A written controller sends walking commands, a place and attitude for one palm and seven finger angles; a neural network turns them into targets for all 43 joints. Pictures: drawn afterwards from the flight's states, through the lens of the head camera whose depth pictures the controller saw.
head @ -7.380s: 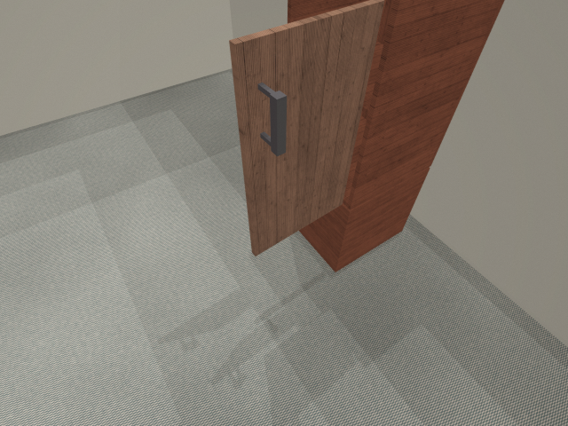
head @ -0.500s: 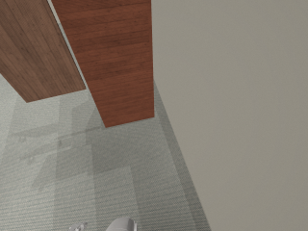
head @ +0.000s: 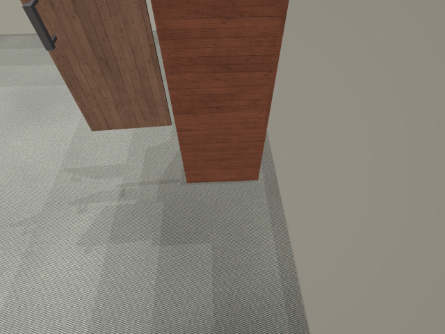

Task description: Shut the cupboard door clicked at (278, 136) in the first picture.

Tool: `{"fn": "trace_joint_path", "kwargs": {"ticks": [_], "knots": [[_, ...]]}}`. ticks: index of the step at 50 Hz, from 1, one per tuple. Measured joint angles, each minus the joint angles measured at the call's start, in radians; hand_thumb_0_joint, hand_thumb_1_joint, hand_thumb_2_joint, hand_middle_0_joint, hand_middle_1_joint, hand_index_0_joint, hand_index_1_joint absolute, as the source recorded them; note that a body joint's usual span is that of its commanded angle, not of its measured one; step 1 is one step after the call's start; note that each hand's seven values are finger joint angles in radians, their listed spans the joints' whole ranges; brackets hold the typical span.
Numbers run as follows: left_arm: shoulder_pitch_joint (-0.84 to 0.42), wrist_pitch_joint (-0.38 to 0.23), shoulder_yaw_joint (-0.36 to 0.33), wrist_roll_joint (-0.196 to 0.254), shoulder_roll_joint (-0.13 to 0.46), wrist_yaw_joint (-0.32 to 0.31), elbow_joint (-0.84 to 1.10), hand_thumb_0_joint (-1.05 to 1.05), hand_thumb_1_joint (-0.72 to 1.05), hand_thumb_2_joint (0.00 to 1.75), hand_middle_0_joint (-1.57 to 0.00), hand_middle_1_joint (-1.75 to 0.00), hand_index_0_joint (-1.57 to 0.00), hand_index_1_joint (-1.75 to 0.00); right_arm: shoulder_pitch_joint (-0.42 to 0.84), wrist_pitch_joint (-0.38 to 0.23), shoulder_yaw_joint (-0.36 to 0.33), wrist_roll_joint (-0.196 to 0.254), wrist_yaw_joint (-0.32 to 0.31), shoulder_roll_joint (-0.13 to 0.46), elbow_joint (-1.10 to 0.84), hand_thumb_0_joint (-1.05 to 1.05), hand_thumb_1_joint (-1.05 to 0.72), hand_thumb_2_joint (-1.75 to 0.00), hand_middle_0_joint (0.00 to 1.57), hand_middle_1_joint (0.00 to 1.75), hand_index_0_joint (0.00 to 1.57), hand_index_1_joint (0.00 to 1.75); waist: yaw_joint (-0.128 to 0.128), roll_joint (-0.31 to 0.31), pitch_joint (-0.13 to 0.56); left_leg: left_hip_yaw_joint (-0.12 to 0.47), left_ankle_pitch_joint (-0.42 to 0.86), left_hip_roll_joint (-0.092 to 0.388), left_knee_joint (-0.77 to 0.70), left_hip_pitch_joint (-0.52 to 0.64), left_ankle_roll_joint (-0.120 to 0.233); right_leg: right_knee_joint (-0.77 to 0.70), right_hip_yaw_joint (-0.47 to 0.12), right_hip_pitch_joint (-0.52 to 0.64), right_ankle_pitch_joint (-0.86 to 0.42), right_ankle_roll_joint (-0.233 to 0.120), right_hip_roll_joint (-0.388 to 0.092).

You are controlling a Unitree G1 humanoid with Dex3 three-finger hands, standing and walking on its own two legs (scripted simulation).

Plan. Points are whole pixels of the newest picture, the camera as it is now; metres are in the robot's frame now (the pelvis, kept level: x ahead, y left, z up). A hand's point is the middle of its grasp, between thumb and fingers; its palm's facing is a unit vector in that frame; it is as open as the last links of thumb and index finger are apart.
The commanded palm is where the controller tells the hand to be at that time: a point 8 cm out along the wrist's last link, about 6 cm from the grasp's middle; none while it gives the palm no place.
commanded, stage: take the last steps up to it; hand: left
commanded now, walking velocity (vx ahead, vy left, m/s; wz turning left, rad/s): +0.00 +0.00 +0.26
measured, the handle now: (42, 24) +0.86 +0.57 +0.11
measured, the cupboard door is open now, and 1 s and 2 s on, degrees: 93 93 93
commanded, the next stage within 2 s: come to a stop and stand still in 1.32 s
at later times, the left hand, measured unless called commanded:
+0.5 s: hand out of the picture -0.05 +0.21 -0.17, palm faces +0.29 -0.94 -0.20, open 7.4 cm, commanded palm none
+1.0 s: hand (107, 249) +0.31 +0.30 -0.16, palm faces +0.19 -0.96 -0.20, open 7.4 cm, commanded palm none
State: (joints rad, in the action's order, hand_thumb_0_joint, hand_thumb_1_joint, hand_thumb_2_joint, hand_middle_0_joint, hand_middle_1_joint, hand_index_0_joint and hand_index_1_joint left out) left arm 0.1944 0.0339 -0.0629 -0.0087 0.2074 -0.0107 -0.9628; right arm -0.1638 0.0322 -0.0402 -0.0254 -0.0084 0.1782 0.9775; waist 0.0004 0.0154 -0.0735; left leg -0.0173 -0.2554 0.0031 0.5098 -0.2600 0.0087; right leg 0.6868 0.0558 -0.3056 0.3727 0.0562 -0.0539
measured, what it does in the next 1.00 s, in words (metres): walks ahead: right foot, then left foot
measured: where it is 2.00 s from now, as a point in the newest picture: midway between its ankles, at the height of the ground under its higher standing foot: (178, 279)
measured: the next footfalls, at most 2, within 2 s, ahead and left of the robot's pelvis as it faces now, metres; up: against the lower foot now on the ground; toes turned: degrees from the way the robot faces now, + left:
right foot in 0.02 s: +0.03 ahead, -0.13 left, +0.00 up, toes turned -4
left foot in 0.52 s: +0.11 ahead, +0.19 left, +0.00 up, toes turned +18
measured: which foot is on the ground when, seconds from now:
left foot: down 0.00-0.04, up 0.06-0.50, down 0.52-0.92, up 0.94-1.00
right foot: up 0.00-0.00, down 0.02-0.50, up 0.52-0.90, down 0.92-1.00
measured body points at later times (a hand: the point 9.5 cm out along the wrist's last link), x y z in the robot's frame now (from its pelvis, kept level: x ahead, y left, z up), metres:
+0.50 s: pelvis +0.06 +0.05 +0.00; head +0.09 +0.06 +0.45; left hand -0.07 +0.26 -0.16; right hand +0.20 -0.18 -0.14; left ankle +0.07 +0.18 -0.73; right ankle -0.01 -0.12 -0.74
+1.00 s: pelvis +0.22 +0.11 -0.01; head +0.26 +0.09 +0.44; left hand +0.30 +0.35 -0.14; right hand +0.19 -0.12 -0.17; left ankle +0.10 +0.19 -0.67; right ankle +0.28 +0.03 -0.74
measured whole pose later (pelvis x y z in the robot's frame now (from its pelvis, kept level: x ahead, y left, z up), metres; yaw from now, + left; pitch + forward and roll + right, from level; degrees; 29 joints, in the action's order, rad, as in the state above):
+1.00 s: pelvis +0.22 +0.11 -0.01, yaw +10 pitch -2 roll +1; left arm 0.13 -0.06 -0.05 -0.02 0.14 0.01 -0.96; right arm -0.37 0.00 -0.05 -0.02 0.00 0.17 1.16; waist 0.03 0.03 -0.08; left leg -0.07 -0.43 0.00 1.02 -0.26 0.03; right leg 0.62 0.16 -0.33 0.27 -0.07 -0.05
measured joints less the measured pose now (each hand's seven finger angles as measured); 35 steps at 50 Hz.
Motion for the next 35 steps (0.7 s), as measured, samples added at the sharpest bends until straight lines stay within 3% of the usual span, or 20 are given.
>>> {"fn": "trace_joint_path", "kwargs": {"ticks": [2, 5, 8, 11, 18, 25, 26, 28, 30, 32, 35], "knots": [[0.006, -0.019, 0.005, -0.004, -0.007, -0.003, 0.001, 0.01, 0.91, 0.90, -0.20, -0.30, -0.19, -0.30, -0.013, 0.006, -0.005, 0.008, 0.004, 0.001, 0.012, 0.00, -0.91, -0.90, 0.21, 0.30, 0.20, 0.30, -0.001, 0.001, 0.010, 0.005, -0.025, -0.007, 0.050, -0.023, -0.015, -0.120, 0.007, 0.055, -0.058, -0.029, 0.002], [0.009, -0.036, 0.019, -0.010, -0.040, -0.005, -0.009, 0.00, 0.91, 0.90, -0.20, -0.30, -0.20, -0.30, -0.020, 0.026, -0.018, 0.011, 0.009, 0.019, 0.033, 0.01, -0.91, -0.90, 0.21, 0.30, 0.20, 0.30, 0.007, 0.030, 0.005, 0.031, -0.194, -0.014, 0.272, -0.090, -0.021, -0.111, 0.040, 0.071, -0.039, -0.069, 0.005], [0.031, -0.049, 0.023, -0.010, -0.064, -0.004, -0.014, 0.00, 0.91, 0.90, -0.20, -0.30, -0.20, -0.30, -0.027, 0.033, -0.029, 0.008, 0.019, 0.031, 0.054, 0.01, -0.91, -0.90, 0.20, 0.30, 0.20, 0.30, 0.005, 0.026, 0.004, 0.022, -0.173, -0.012, 0.506, -0.158, -0.032, -0.171, 0.058, 0.114, -0.062, -0.070, -0.004], [0.058, -0.063, 0.013, -0.011, -0.065, -0.008, -0.029, 0.00, 0.93, 0.90, -0.21, -0.30, -0.20, -0.30, -0.040, 0.030, -0.036, 0.004, 0.029, 0.036, 0.064, 0.01, -0.91, -0.90, 0.20, 0.30, 0.19, 0.30, 0.004, 0.010, 0.014, 0.007, -0.108, 0.011, 0.574, -0.192, -0.046, -0.235, 0.083, 0.152, -0.085, -0.067, -0.016], [0.125, -0.087, 0.003, -0.019, -0.052, 0.004, -0.081, 0.00, 0.92, 0.90, -0.21, -0.30, -0.20, -0.30, -0.031, 0.029, -0.040, 0.002, 0.045, 0.045, 0.067, 0.01, -0.91, -0.90, 0.20, 0.30, 0.19, 0.30, -0.026, -0.028, 0.015, -0.033, -0.073, 0.058, 0.392, -0.192, -0.057, -0.319, 0.143, 0.220, -0.095, -0.035, -0.065], [0.211, -0.068, -0.008, -0.022, -0.026, 0.013, -0.148, 0.00, 0.91, 0.90, -0.21, -0.30, -0.20, -0.30, 0.039, -0.013, -0.019, 0.005, 0.054, 0.044, 0.016, 0.01, -0.91, -0.90, 0.20, 0.30, 0.19, 0.30, -0.060, -0.059, 0.006, -0.099, -0.053, 0.044, 0.047, -0.070, -0.020, -0.221, 0.158, 0.231, -0.001, 0.034, -0.135], [0.223, -0.058, -0.009, -0.018, -0.027, 0.017, -0.154, 0.00, 0.91, 0.90, -0.21, -0.30, -0.20, -0.30, 0.044, -0.032, -0.018, 0.002, 0.050, 0.049, 0.002, 0.01, -0.91, -0.90, 0.20, 0.30, 0.19, 0.30, -0.055, -0.047, 0.010, -0.096, -0.001, 0.046, 0.020, -0.060, -0.003, -0.138, 0.154, 0.199, 0.037, 0.020, -0.140], [0.208, -0.030, -0.010, -0.015, -0.014, 0.016, -0.167, 0.01, 0.91, 0.90, -0.21, -0.30, -0.20, -0.30, 0.054, -0.059, -0.016, -0.002, 0.030, 0.030, -0.010, 0.01, -0.91, -0.90, 0.20, 0.30, 0.19, 0.30, -0.050, -0.064, -0.005, -0.112, -0.003, 0.032, 0.090, -0.070, 0.017, 0.131, 0.065, 0.090, 0.129, -0.016, -0.137], [0.178, -0.016, -0.011, -0.014, -0.006, 0.015, -0.169, 0.01, 0.91, 0.90, -0.20, -0.30, -0.20, -0.30, 0.037, -0.070, -0.008, -0.002, 0.015, 0.010, -0.013, 0.00, -0.91, -0.90, 0.20, 0.30, 0.19, 0.30, -0.047, -0.068, -0.003, -0.125, -0.038, 0.022, 0.081, -0.041, 0.026, 0.353, 0.017, -0.028, 0.111, -0.043, -0.109], [0.139, -0.018, -0.011, -0.016, -0.005, 0.018, -0.154, 0.01, 0.91, 0.90, -0.20, -0.30, -0.19, -0.30, 0.006, -0.076, 0.000, -0.003, 0.004, -0.008, -0.001, 0.00, -0.91, -0.90, 0.20, 0.30, 0.19, 0.30, -0.041, -0.063, 0.002, -0.130, -0.032, 0.009, 0.021, 0.008, 0.028, 0.444, 0.015, -0.115, 0.052, -0.055, -0.092], [0.079, -0.032, -0.007, -0.017, -0.014, 0.020, -0.113, 0.01, 0.91, 0.90, -0.20, -0.30, -0.19, -0.30, -0.049, -0.086, -0.006, 0.001, -0.011, -0.013, 0.032, 0.00, -0.94, -0.90, 0.21, 0.30, 0.20, 0.30, -0.031, -0.050, 0.012, -0.131, -0.011, -0.013, -0.077, 0.087, 0.039, 0.404, 0.029, -0.190, -0.018, -0.055, -0.077]]}}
